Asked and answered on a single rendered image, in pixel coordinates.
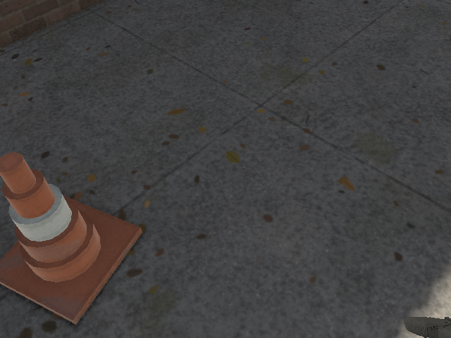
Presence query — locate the robot right hand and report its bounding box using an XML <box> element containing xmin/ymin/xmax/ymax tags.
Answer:
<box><xmin>404</xmin><ymin>317</ymin><xmax>451</xmax><ymax>338</ymax></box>

